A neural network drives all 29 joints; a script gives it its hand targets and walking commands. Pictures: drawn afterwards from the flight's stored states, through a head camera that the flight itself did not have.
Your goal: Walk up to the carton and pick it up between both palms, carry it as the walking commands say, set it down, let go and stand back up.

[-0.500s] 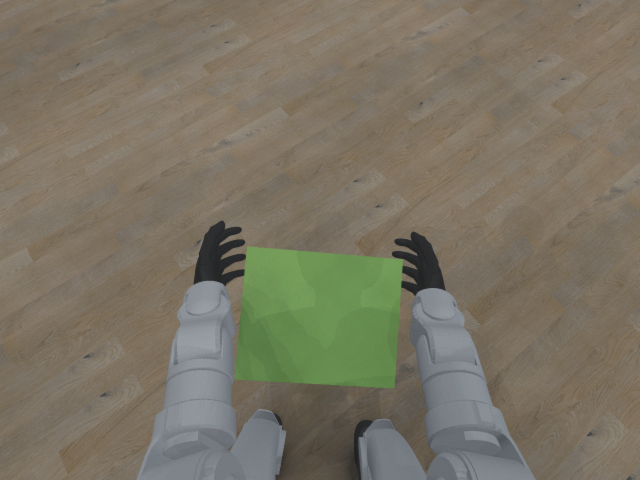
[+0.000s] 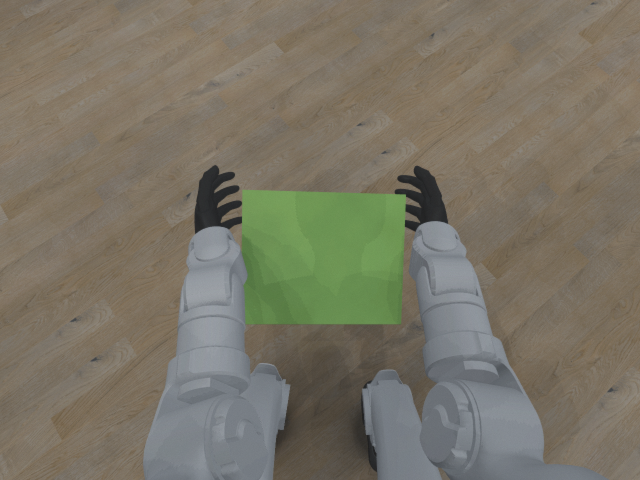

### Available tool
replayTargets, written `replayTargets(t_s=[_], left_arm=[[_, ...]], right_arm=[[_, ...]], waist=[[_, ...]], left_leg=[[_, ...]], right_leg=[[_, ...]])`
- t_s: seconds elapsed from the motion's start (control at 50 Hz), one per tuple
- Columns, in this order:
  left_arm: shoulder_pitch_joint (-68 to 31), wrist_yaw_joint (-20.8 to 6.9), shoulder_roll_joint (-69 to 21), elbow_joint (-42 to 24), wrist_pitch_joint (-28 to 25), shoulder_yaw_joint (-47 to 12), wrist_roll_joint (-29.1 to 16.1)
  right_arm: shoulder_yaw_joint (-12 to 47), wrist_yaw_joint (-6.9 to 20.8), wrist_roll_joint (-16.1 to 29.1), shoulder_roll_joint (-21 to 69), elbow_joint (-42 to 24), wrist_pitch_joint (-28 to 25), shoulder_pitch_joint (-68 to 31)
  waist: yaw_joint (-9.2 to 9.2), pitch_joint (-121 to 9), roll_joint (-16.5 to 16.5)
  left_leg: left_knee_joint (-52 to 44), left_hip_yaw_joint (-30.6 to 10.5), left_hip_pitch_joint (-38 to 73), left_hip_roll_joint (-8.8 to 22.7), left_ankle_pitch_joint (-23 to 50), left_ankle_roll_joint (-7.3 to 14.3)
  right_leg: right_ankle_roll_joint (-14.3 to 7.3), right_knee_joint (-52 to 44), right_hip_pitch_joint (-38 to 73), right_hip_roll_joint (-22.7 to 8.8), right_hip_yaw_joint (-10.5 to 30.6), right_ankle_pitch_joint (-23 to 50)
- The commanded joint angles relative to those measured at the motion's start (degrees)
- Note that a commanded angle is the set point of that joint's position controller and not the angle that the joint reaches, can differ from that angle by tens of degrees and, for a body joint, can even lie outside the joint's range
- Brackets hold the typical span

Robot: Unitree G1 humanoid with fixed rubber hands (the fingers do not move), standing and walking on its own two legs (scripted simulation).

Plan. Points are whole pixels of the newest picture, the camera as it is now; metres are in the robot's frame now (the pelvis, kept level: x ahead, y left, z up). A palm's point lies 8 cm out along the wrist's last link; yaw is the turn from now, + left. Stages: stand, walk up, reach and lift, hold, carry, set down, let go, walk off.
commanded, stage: set down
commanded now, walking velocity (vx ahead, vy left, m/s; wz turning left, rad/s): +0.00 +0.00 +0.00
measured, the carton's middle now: (316, 249) +0.41 +0.03 -0.16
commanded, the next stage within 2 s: none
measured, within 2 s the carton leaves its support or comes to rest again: neither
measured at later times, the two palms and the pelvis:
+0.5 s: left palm (229, 227) +0.43 +0.16 -0.12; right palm (418, 223) +0.46 -0.13 -0.14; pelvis +0.00 -0.01 -0.06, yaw +1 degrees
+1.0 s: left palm (240, 230) +0.46 +0.16 -0.21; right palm (401, 228) +0.48 -0.12 -0.23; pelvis -0.02 -0.01 -0.13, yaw +1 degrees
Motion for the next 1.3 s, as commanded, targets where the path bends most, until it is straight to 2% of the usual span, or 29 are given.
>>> replayTargets(t_s=[0.0, 0.02, 0.08, 0.18, 0.22, 0.24, 0.32, 0.34, 0.36, 0.38, 0.46, 0.48, 0.52, 0.56, 0.6, 0.62, 0.7, 0.72, 0.76, 0.8, 0.82, 0.86, 0.9, 0.98, 1.0, 1.14, 1.16, 1.26, 1.28], left_arm=[[-30.7, -23.7, -52.2, 12.8, 1.5, -33.2, -7.6], [-34.9, -22.9, -49.6, 10.1, 1.2, -33.3, -7.0], [-35.7, -22.8, -48.5, 7.8, 0.6, -34.5, -8.8], [-38.4, -21.9, -47.7, 7.6, -0.1, -34.4, -9.6], [-36.7, -22.2, -46.2, 8.0, 0.1, -34.3, -9.2], [-37.2, -22.2, -47.2, 9.7, 0.1, -32.7, -10.5], [-36.5, -21.8, -47.4, 8.4, -0.3, -35.9, -11.0], [-40.5, -21.6, -46.0, 6.8, -1.1, -35.0, -11.8], [-37.5, -21.4, -44.8, 11.4, -0.5, -32.2, -8.9], [-34.8, -21.2, -44.5, 12.1, -0.7, -31.7, -8.9], [-39.8, -21.7, -40.9, 13.3, -0.9, -30.8, -10.1], [-36.6, -21.4, -41.8, 14.6, -1.6, -28.0, -9.3], [-37.4, -21.4, -40.8, 12.7, -1.8, -29.1, -9.3], [-41.9, -21.6, -41.7, 6.1, -3.2, -31.9, -12.6], [-38.3, -21.3, -40.5, 11.9, -1.4, -31.4, -11.1], [-39.4, -21.1, -42.0, 10.9, -1.6, -31.0, -11.3], [-44.0, -20.6, -37.4, 6.1, -2.2, -32.4, -11.8], [-53.1, -20.2, -40.0, 3.9, -2.5, -36.8, -16.5], [-50.0, -20.3, -39.0, 5.3, -2.0, -35.6, -14.8], [-44.5, -20.2, -39.1, 13.4, -0.3, -31.7, -11.7], [-50.1, -20.1, -39.7, 8.2, -1.2, -33.4, -14.4], [-54.7, -20.6, -36.0, 7.5, -1.1, -32.6, -14.3], [-50.7, -19.9, -38.9, 8.7, -1.3, -32.8, -14.4], [-53.5, -20.2, -39.0, 13.8, -0.3, -29.2, -14.3], [-56.7, -20.0, -35.7, 10.6, -0.6, -32.4, -14.4], [-57.8, -19.6, -38.9, 13.7, 0.7, -29.0, -15.3], [-59.7, -19.5, -35.9, 11.4, 0.6, -29.7, -14.5], [-63.3, -19.4, -34.0, 6.6, -0.8, -32.3, -17.1], [-60.5, -19.3, -36.8, 9.7, -0.1, -30.7, -15.1]], right_arm=[[26.7, 20.1, 6.1, 53.3, 1.4, -3.9, -35.1], [26.5, 20.5, 7.5, 56.5, 5.2, -3.1, -34.9], [26.1, 20.9, 7.2, 55.0, 3.9, -3.8, -36.7], [30.0, 19.9, 10.6, 57.0, 2.9, -4.0, -40.4], [28.3, 19.5, 8.6, 57.8, 5.0, -3.8, -36.8], [30.3, 18.8, 9.8, 57.0, 3.4, -3.8, -39.6], [29.9, 18.3, 11.6, 54.0, 2.1, -5.6, -40.9], [27.5, 17.8, 9.5, 52.3, 5.5, -5.5, -38.6], [27.2, 17.7, 9.8, 51.0, 5.1, -5.5, -40.3], [25.8, 17.9, 7.5, 51.4, 4.8, -5.8, -38.6], [25.5, 16.3, 9.8, 51.8, 6.5, -5.4, -40.1], [25.9, 16.5, 9.3, 52.1, 6.1, -5.7, -42.3], [27.9, 15.5, 9.4, 52.3, 4.5, -6.1, -40.4], [30.0, 14.5, 10.1, 53.6, 3.2, -6.8, -40.8], [28.6, 15.0, 11.7, 48.7, 3.6, -6.5, -43.9], [27.9, 14.6, 10.0, 50.5, 3.6, -6.3, -44.3], [31.6, 14.0, 14.1, 52.1, -1.1, -6.4, -51.1], [29.5, 13.9, 13.4, 50.9, 2.4, -6.5, -49.0], [32.1, 13.7, 14.4, 50.8, -0.2, -6.4, -52.4], [27.6, 14.8, 12.1, 47.4, 4.5, -5.2, -49.6], [25.2, 15.1, 10.8, 49.7, 8.6, -4.6, -47.3], [27.9, 14.7, 11.1, 51.1, 6.3, -4.0, -51.1], [28.9, 14.7, 13.7, 51.1, 3.2, -4.7, -53.3], [25.6, 14.2, 10.5, 47.7, 6.1, -3.8, -55.0], [27.7, 15.3, 14.0, 48.4, 2.8, -4.5, -57.4], [23.8, 15.6, 12.0, 41.0, 6.7, -4.4, -62.2], [26.0, 16.6, 15.0, 43.6, 4.9, -4.0, -62.5], [28.3, 15.5, 15.9, 46.3, 3.4, -4.2, -64.8], [26.4, 15.4, 15.2, 45.0, 5.9, -3.7, -63.7]], waist=[[-2.73, -43.2, -1.4], [0.86, -42.8, 1.6], [-2.32, -48.2, -2.2], [2.78, -49.9, -1.7], [-0.54, -50.9, -4.4], [1.58, -49.7, -7.3], [1.94, -51.3, -0.1], [-1.49, -48.9, -1.5], [2.37, -47.2, 2.1], [-2.38, -47.2, -3.0], [1.22, -45.5, -0.6], [1.28, -44.3, -6.6], [2.27, -48.1, -6.0], [0.53, -55.2, -7.0], [3.25, -48.8, -2.7], [-0.18, -50.1, -6.9], [4.37, -53.5, -6.6], [-1.26, -59.0, -4.0], [4.23, -58.2, -2.9], [2.79, -50.9, 0.4], [-1.34, -50.9, -3.3], [2.96, -54.7, -6.4], [3.70, -56.9, -1.7], [0.19, -52.4, -7.8], [3.68, -51.6, -1.7], [-0.93, -51.6, -2.5], [2.49, -52.1, -3.3], [1.81, -60.0, -7.8], [3.61, -57.2, -1.5]], left_leg=[[-3.2, 6.7, 21.3, -7.0, 9.3, 1.0], [-4.1, 7.7, 21.1, -7.4, 8.3, 0.9], [-0.5, 7.3, 19.0, -6.4, 11.2, -0.3], [2.6, 8.0, 15.4, -7.5, 10.1, 0.5], [3.1, 8.1, 14.9, -7.4, 8.0, 0.8], [4.9, 8.6, 12.7, -7.5, 9.8, 0.8], [5.2, 7.9, 15.7, -7.9, 13.5, 0.2], [6.0, 8.0, 13.0, -7.6, 10.7, -0.3], [6.5, 9.2, 12.1, -7.7, 12.8, -0.6], [7.3, 6.9, 12.0, -7.2, 12.3, 0.4], [8.5, 8.8, 6.0, -7.3, 10.3, 0.1], [9.1, 8.8, 6.3, -8.0, 9.3, 0.9], [11.2, 9.0, 7.0, -7.6, 12.3, 0.3], [13.8, 9.4, 5.5, -8.0, 15.5, 0.0], [12.9, 9.2, 5.1, -7.8, 13.3, -0.1], [14.3, 9.0, 5.8, -7.6, 11.6, 0.5], [18.0, 10.4, 3.5, -8.4, 13.5, 0.3], [17.7, 9.0, 8.9, -7.8, 13.3, 0.2], [19.7, 11.3, 3.5, -8.2, 14.3, -0.6], [18.4, 10.4, 5.0, -7.8, 11.5, -0.5], [18.8, 10.1, 2.3, -7.7, 9.3, -0.2], [21.4, 11.1, -1.6, -7.5, 11.4, -0.6], [21.4, 11.8, 2.7, -8.3, 10.8, -0.5], [22.5, 11.0, -5.7, -7.3, 5.9, 0.3], [23.2, 11.8, -3.7, -7.4, 9.3, -0.3], [25.1, 10.6, 0.0, -7.1, 5.7, -0.4], [25.8, 10.9, 0.4, -6.9, 8.4, 0.2], [28.8, 10.9, -0.3, -6.9, 13.2, 0.1], [28.7, 12.7, -1.1, -7.3, 9.5, -0.6]], right_leg=[[-2.7, -4.2, 22.1, 7.4, -7.1, 6.9], [-2.8, -3.6, 20.5, 7.2, -7.0, 6.4], [-2.4, -1.0, 19.6, 7.9, -8.5, 9.8], [-2.4, 2.0, 19.2, 7.4, -6.2, 8.6], [-1.7, 3.3, 19.7, 7.8, -8.2, 9.2], [-1.2, 2.4, 20.5, 7.5, -7.4, 8.7], [-1.9, 5.5, 16.4, 8.3, -7.5, 12.0], [-1.9, 5.0, 13.5, 8.0, -7.9, 10.4], [-1.6, 5.7, 11.9, 7.5, -7.6, 11.2], [-1.4, 6.9, 10.8, 8.4, -8.7, 11.6], [-1.2, 8.1, 14.8, 6.5, -7.0, 11.5], [-0.5, 7.9, 11.2, 8.0, -8.5, 8.4], [-0.1, 10.0, 10.3, 7.8, -9.0, 11.2], [-0.5, 11.3, 14.8, 8.0, -7.7, 16.7], [-0.3, 13.6, 8.0, 7.6, -9.1, 12.3], [-0.2, 12.2, 9.3, 8.5, -10.2, 9.5], [-0.3, 14.3, 9.7, 8.8, -8.1, 11.3], [-1.1, 17.7, 9.5, 8.8, -10.3, 12.2], [-0.7, 17.4, 10.8, 8.1, -8.1, 12.9], [-0.4, 18.3, 0.7, 8.6, -10.5, 8.9], [-1.2, 17.4, 3.9, 8.6, -9.9, 7.5], [-0.4, 19.6, 7.5, 8.2, -9.6, 11.2], [-0.2, 20.8, 7.0, 8.6, -10.5, 9.5], [-0.2, 21.6, 6.5, 8.1, -10.9, 6.4], [-1.0, 22.9, 0.9, 8.4, -9.8, 8.1], [-1.2, 24.9, -4.5, 7.5, -12.2, 2.8], [-1.0, 25.6, -5.6, 7.8, -11.7, 5.0], [-0.2, 29.5, 0.8, 7.8, -12.4, 11.4], [-0.9, 28.7, -1.5, 7.9, -11.0, 7.5]])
